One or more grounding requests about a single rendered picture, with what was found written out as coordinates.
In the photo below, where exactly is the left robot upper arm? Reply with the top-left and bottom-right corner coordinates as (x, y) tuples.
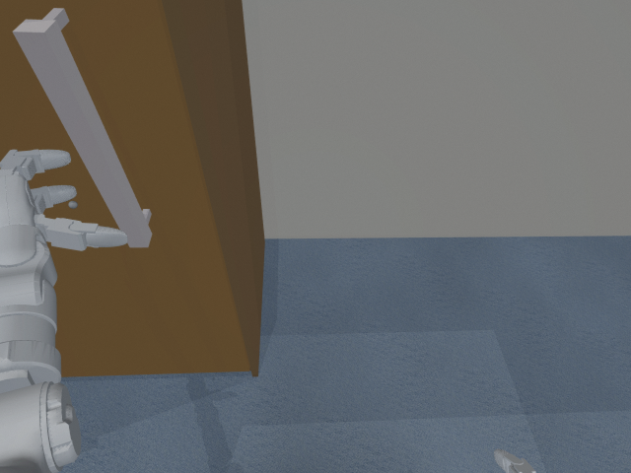
(0, 381), (81, 473)

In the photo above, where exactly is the robot left forearm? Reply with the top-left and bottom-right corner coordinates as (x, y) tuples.
(0, 225), (61, 393)

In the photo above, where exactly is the wardrobe door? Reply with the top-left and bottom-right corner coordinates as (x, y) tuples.
(0, 0), (250, 377)

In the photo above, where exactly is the robot left hand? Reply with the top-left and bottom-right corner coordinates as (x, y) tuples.
(0, 149), (128, 251)

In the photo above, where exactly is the handle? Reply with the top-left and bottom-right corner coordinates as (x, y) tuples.
(13, 8), (152, 247)

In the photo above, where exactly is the robot right hand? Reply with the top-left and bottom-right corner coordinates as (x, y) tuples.
(494, 448), (536, 473)

